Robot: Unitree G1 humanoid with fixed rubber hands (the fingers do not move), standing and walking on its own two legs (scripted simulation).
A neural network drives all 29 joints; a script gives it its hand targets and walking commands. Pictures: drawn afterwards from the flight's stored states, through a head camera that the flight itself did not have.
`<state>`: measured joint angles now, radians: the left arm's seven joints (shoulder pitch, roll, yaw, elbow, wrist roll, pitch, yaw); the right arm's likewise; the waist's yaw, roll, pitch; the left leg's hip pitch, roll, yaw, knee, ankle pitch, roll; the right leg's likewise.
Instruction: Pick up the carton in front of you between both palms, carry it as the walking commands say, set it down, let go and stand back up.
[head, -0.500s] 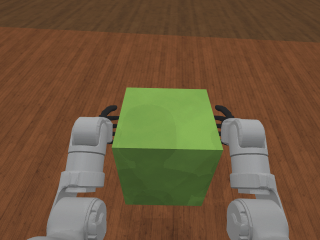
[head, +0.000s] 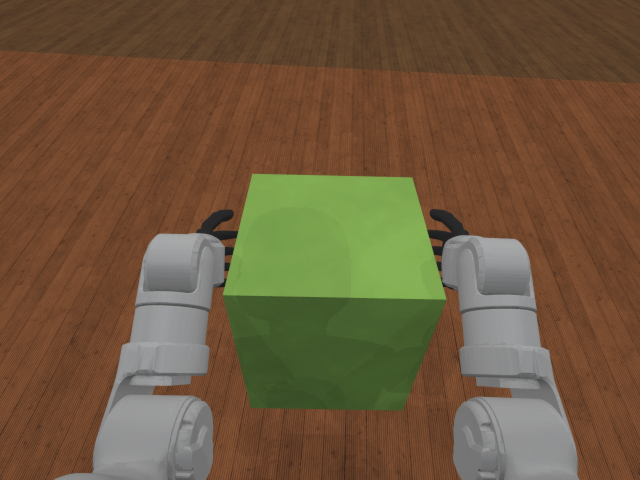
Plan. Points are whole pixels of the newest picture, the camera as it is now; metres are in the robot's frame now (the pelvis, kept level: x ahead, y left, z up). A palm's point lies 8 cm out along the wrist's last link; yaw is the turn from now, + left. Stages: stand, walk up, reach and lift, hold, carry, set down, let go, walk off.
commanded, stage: carry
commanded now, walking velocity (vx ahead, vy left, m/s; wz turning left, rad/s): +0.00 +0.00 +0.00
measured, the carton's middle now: (329, 295) +0.35 +0.00 +0.05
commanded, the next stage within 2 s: none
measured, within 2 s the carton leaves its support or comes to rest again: neither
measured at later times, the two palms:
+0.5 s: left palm (207, 252) +0.35 +0.15 +0.13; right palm (456, 254) +0.36 -0.15 +0.14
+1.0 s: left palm (234, 138) +0.55 +0.15 +0.17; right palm (435, 150) +0.54 -0.15 +0.17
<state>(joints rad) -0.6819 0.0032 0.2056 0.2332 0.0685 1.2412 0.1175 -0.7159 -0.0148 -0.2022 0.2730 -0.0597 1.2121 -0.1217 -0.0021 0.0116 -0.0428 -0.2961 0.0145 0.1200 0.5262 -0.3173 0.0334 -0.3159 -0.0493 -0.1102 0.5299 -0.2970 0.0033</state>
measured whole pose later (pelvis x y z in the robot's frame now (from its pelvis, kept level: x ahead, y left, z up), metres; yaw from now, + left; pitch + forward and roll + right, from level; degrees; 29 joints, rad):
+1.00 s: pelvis +0.17 +0.01 +0.01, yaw -1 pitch +3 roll +1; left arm -0.86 0.06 0.28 0.26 0.04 1.37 0.14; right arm -0.87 -0.01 -0.24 0.29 -0.07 1.31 -0.14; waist -0.05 -0.01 -0.07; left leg -0.29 0.00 0.16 0.55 -0.40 0.05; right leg -0.49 -0.04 -0.05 1.16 -0.55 -0.03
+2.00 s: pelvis +0.81 +0.00 +0.06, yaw -1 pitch +5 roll -1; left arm -0.90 0.00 0.33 0.05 0.11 1.36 0.13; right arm -0.90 0.00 -0.29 0.09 -0.03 1.30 -0.15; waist -0.09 0.02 0.02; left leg -0.17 0.01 0.13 0.44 -0.44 0.04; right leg -0.72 -0.03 -0.08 0.79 -0.25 -0.04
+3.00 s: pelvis +1.43 -0.02 +0.10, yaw +0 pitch +4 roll -1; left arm -0.88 -0.01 0.25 0.18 0.10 1.33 0.12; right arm -0.89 -0.07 -0.28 0.21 -0.03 1.31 -0.13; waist 0.02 0.04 -0.03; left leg -0.38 0.02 0.03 1.13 -0.51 0.02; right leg -0.52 0.01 -0.15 0.65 -0.29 -0.08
